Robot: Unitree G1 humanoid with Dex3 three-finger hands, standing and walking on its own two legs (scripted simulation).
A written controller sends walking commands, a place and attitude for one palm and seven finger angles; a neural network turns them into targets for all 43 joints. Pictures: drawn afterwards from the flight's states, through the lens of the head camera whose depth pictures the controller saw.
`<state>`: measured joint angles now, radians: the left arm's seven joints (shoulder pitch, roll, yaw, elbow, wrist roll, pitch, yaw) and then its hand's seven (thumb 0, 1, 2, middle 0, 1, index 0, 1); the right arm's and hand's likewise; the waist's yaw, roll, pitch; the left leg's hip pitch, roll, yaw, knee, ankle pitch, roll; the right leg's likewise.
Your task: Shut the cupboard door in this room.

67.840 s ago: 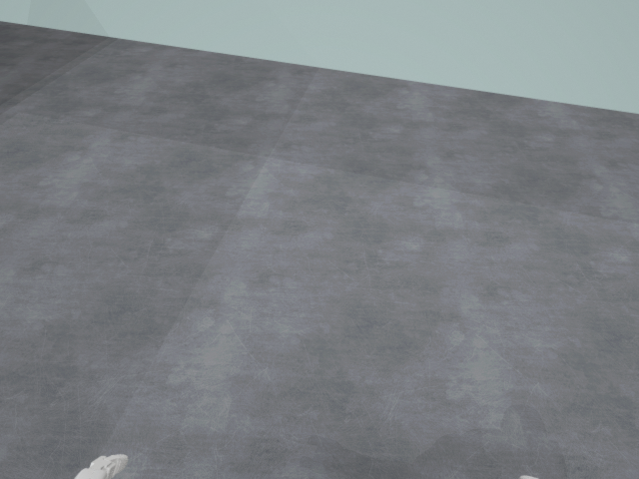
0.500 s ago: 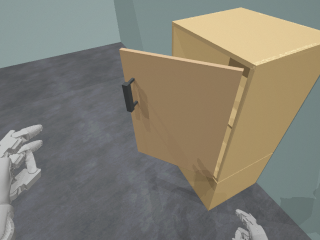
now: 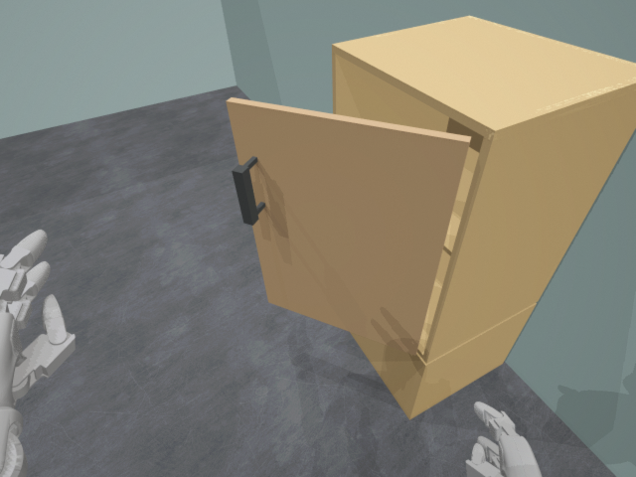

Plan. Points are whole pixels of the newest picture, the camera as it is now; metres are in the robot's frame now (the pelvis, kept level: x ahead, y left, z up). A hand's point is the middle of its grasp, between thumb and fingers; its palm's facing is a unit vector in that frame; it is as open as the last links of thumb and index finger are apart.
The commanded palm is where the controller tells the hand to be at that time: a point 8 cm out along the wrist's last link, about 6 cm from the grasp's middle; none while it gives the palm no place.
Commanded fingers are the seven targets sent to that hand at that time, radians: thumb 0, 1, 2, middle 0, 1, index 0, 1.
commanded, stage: step back with the hand held close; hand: left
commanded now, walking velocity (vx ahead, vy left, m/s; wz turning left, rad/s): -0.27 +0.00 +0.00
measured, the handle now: (251, 190) +0.63 +0.21 +0.02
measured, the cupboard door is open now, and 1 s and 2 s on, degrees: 38 38 38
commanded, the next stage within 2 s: stop stepping back and stand still in 1.34 s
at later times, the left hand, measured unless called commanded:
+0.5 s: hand (37, 367) +0.16 +0.29 +0.15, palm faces +0.38 -0.79 -0.48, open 7.4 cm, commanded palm +0.11 +0.32 +0.17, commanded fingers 0.00 0.90 0.90 -0.20 -0.30 -0.20 -0.30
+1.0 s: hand out of the picture +0.05 +0.29 +0.16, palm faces +0.49 -0.77 -0.42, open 7.4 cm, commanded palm -0.01 +0.33 +0.17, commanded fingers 0.00 0.90 0.90 -0.20 -0.30 -0.20 -0.30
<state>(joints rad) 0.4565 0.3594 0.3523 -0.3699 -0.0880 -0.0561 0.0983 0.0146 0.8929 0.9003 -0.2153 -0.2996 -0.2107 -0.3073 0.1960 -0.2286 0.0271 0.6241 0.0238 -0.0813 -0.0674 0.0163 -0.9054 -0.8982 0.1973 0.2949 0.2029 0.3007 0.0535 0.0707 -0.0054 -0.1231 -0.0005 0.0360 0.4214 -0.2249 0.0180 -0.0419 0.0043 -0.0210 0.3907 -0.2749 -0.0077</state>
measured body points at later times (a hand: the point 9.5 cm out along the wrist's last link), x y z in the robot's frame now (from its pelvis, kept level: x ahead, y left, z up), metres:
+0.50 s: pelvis -0.04 +0.02 -0.01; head -0.04 +0.02 +0.44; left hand +0.14 +0.33 +0.18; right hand +0.14 -0.23 -0.08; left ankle +0.01 +0.11 -0.74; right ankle -0.03 -0.11 -0.74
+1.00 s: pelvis -0.14 +0.02 -0.02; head -0.14 +0.04 +0.43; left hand +0.01 +0.33 +0.19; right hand +0.04 -0.21 -0.10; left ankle +0.00 +0.11 -0.74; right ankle -0.07 -0.11 -0.74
